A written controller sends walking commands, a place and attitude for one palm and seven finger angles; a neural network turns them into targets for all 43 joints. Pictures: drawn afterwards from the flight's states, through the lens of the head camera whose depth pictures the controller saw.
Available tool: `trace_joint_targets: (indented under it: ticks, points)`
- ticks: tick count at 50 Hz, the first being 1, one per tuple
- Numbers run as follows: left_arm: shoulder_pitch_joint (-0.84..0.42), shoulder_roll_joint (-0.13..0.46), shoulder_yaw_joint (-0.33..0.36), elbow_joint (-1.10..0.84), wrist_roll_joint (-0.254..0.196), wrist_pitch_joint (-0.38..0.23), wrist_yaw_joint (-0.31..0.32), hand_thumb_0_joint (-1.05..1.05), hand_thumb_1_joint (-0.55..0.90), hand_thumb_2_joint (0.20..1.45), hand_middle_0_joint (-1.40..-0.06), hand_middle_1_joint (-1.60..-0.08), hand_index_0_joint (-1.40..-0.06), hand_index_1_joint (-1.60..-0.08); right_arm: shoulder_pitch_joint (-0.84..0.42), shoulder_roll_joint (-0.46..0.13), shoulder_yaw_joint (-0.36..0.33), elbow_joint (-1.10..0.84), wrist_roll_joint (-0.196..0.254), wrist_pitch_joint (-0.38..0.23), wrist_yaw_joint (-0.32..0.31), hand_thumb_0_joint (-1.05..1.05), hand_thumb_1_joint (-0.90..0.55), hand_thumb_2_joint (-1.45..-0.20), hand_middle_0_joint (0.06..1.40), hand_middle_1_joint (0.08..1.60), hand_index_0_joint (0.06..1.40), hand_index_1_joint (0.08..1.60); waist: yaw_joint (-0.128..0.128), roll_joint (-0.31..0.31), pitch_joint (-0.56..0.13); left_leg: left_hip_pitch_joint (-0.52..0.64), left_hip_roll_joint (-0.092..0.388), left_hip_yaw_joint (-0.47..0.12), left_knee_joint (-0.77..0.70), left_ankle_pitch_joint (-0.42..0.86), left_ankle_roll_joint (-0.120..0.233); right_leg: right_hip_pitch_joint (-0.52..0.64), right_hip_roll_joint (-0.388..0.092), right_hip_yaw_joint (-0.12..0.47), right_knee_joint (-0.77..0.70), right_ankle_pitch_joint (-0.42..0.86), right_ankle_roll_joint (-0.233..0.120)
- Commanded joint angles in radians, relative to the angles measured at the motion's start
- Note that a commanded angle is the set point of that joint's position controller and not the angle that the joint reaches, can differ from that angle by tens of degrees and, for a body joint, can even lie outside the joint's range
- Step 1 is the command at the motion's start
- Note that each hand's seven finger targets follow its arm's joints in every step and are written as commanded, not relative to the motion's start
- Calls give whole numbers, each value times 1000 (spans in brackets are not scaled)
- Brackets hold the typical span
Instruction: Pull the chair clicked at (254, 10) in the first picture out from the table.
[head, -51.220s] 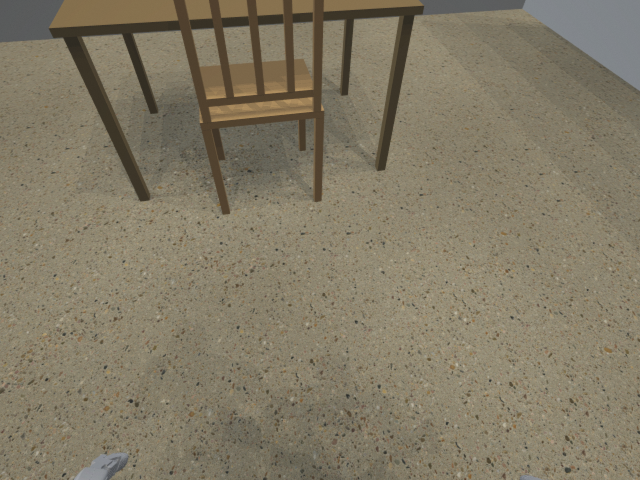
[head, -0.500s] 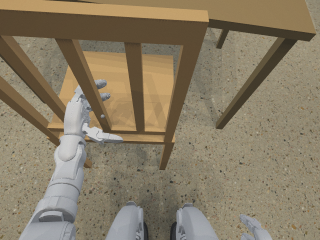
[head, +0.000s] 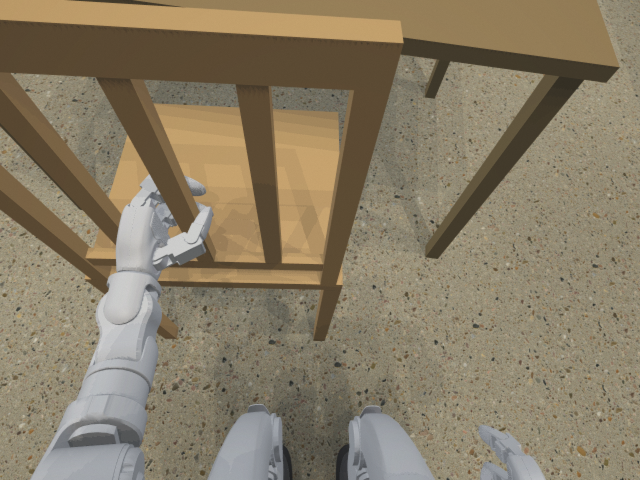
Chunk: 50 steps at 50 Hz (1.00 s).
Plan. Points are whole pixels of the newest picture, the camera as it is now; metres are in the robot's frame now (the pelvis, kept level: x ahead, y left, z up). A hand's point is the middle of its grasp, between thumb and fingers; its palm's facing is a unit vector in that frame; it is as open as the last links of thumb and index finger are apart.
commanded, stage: hook a spindle and tug to test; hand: left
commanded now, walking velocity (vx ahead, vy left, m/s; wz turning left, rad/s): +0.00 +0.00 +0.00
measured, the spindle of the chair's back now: (177, 194) +0.44 +0.17 +0.06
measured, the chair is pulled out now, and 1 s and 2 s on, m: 0.18 0.21 0.36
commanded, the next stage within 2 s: step backward, pulling the chair out in 0.54 s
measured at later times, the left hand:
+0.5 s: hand (193, 247) +0.39 +0.15 +0.01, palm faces -0.01 -1.00 -0.02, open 5.7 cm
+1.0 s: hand (196, 247) +0.38 +0.14 +0.03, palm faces +0.04 -0.99 -0.10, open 5.6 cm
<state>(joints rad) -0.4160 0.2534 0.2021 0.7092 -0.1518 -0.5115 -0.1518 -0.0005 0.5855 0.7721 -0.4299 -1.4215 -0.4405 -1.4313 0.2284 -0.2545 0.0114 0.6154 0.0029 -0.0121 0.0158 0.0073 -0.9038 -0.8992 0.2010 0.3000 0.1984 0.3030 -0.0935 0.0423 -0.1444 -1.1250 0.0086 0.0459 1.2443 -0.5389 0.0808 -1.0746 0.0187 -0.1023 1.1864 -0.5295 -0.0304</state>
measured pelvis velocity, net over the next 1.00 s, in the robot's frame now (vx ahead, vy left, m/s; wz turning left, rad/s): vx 0.03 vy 0.01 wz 0.00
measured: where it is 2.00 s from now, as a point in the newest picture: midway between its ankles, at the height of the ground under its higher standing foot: outside the picture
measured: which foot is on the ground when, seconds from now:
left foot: down 0.00-1.00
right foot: down 0.00-1.00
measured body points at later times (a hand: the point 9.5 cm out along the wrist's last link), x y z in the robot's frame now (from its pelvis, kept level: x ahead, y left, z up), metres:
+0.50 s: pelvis +0.02 +0.00 +0.01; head +0.14 +0.01 +0.44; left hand +0.38 +0.21 +0.02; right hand +0.13 -0.25 -0.11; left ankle +0.02 +0.07 -0.63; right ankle +0.02 -0.11 -0.63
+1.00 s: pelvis +0.03 +0.01 +0.09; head +0.13 +0.02 +0.53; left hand +0.37 +0.20 +0.04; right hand +0.14 -0.26 -0.02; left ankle +0.02 +0.07 -0.63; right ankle +0.02 -0.11 -0.62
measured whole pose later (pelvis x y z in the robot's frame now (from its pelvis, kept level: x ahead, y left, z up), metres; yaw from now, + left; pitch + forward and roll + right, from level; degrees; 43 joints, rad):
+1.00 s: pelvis +0.03 +0.01 +0.09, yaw +0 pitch +10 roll -2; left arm -0.32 0.18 0.04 0.79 -0.08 -0.23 0.08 0.08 0.69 0.75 -0.27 -1.10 -0.47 -1.45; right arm 0.22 -0.24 0.01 0.61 0.05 0.13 -0.11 0.01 -0.90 -0.90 0.20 0.30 0.20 0.30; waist -0.06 0.01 0.02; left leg -0.49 -0.02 0.07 0.64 -0.33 0.08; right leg -0.48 0.03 -0.05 0.63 -0.28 0.01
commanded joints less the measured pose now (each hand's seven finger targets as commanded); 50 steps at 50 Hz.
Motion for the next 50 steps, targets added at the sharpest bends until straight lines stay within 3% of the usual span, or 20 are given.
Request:
trace_joint_targets:
  ticks: [1,4,7,10,11,17,20,23,28,31,32,33,34,35,36,38,40,42,44,50]
  points:
    - [-168,178,67,-216,-26,-60,6,0,900,900,-500,-1450,-500,-1450,70,-153,-54,-103,1,-27,-7,0,-900,-900,200,300,200,300,17,26,-462,354,12,-110,-155,406,-62,228,4,72,-133,332,4]
    - [-161,219,105,-196,-22,-63,13,0,900,900,-500,-1450,-500,-1450,68,-154,-49,-108,-1,-24,-11,0,-900,-900,200,300,200,300,19,-15,-427,278,6,-99,-153,354,-53,262,6,84,-134,317,5]
    - [-117,177,79,-229,-24,-68,10,0,900,900,-500,-1450,-500,-1450,62,-148,-52,-123,0,-27,-6,0,-900,-900,200,300,200,300,23,15,-442,318,9,-97,-157,381,-58,251,5,79,-132,334,5]
    - [-54,213,120,-253,-33,-65,10,0,900,900,-500,-1450,-500,-1450,61,-150,-54,-131,0,-26,-5,0,-900,-900,200,300,200,300,44,16,-460,323,10,-96,-161,418,-61,279,6,81,-125,368,3]
    - [-48,175,80,-266,-34,-61,8,0,900,900,-500,-1450,-500,-1450,55,-146,-52,-137,2,-27,-3,0,-900,-900,200,300,200,300,37,31,-456,333,10,-94,-162,422,-61,270,5,81,-128,370,4]
    - [59,150,61,-357,-37,-56,14,0,900,900,-500,-1450,-500,-1450,59,-143,-60,-150,2,-33,6,0,-900,-900,200,300,200,300,50,25,-482,382,20,-102,-168,502,-66,282,6,72,-123,412,5]
    - [81,127,33,-392,-37,-58,15,0,900,900,-500,-1450,-500,-1450,56,-140,-59,-152,2,-38,9,0,-900,-900,200,300,200,300,43,34,-464,389,22,-104,-167,518,-65,269,6,69,-120,415,6]
    - [132,124,31,-403,-40,-58,16,0,900,900,-500,-1450,-500,-1450,55,-143,-64,-151,2,-41,9,0,-900,-900,200,300,200,300,43,-6,-441,374,24,-106,-166,513,-65,274,6,69,-123,417,7]
    - [98,85,-26,-457,-32,-66,17,0,900,900,-500,-1450,-500,-1450,53,-143,-68,-140,-1,-49,9,0,-900,-900,200,300,200,300,28,52,-447,430,32,-122,-154,569,-72,214,3,60,-110,410,7]
    - [107,102,-15,-459,-30,-58,17,0,900,900,-500,-1450,-500,-1450,58,-146,-70,-132,-2,-50,6,0,-900,-900,200,300,200,300,25,24,-462,424,32,-123,-146,578,-69,231,3,62,-107,431,7]
    - [47,42,-90,-529,-30,-61,14,0,900,900,-500,-1450,-500,-1450,48,-140,-68,-138,0,-54,5,0,-900,-900,200,300,200,300,13,64,-489,465,33,-124,-148,596,-69,221,0,62,-112,433,8]
    - [-202,383,65,-729,85,43,142,0,900,900,-500,-1450,-500,-1450,111,-134,-73,-190,42,32,-41,0,-900,-900,200,300,200,300,51,110,-734,807,40,-107,-357,531,-63,636,-75,186,-306,517,-5]
    - [-174,332,36,-727,93,108,199,0,900,900,-500,-1450,-500,-1450,126,-121,-72,-216,40,49,-73,0,-900,-900,200,300,200,300,38,145,-668,846,24,-98,-383,562,-59,658,-72,174,-357,633,1]
    - [-97,264,-2,-688,87,150,224,0,900,900,-500,-1450,-500,-1450,122,-125,-70,-212,44,50,-88,0,-900,-900,200,300,200,300,32,113,-611,822,29,-103,-400,582,-53,652,-80,168,-367,695,13]
    - [-30,206,-31,-600,93,193,238,0,900,900,-500,-1450,-500,-1450,81,-114,-60,-200,49,60,-101,0,-900,-900,200,300,200,300,28,128,-550,793,42,-113,-424,609,-50,621,-86,173,-371,703,18]
    - [51,127,-92,-408,104,262,248,0,900,900,-500,-1450,-500,-1450,58,-112,-50,-167,56,90,-125,0,-900,-900,200,300,200,300,26,60,-360,735,86,-156,-497,612,-39,610,-83,154,-402,627,25]
    - [12,107,-120,-283,115,292,258,0,900,900,-500,-1450,-500,-1450,71,-121,-44,-131,54,110,-134,0,-900,-900,200,300,200,300,22,-18,-287,731,100,-145,-523,656,-32,666,-98,169,-463,725,49]
    - [-69,115,-121,-221,110,283,255,0,900,900,-500,-1450,-500,-1450,71,-131,-45,-112,54,120,-144,0,-900,-900,200,300,200,300,26,-34,-259,759,118,-144,-565,702,-36,716,-124,190,-505,821,53]
    - [-108,123,-121,-171,118,268,252,0,900,900,-500,-1450,-500,-1450,72,-136,-49,-96,48,123,-153,0,-900,-900,200,300,200,300,30,36,-254,832,147,-153,-601,830,-38,741,-127,189,-525,841,43]
    - [-94,53,-171,-55,118,246,231,0,900,900,-500,-1450,-500,-1450,43,-120,-55,-66,25,130,-131,0,-900,-900,200,300,200,300,43,193,-210,1103,251,-216,-691,1157,-23,689,-80,148,-574,365,18]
